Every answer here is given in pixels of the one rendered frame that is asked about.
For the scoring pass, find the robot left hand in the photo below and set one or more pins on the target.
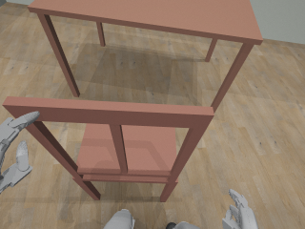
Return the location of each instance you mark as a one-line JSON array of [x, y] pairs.
[[9, 130]]

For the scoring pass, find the chair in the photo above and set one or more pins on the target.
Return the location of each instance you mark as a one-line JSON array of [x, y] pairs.
[[123, 141]]

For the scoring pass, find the left robot thigh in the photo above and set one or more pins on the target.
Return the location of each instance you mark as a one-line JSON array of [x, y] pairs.
[[120, 220]]

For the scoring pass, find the table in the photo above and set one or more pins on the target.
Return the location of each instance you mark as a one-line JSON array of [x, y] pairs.
[[229, 20]]

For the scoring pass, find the robot right hand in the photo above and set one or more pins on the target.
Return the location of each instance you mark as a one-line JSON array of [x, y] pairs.
[[244, 215]]

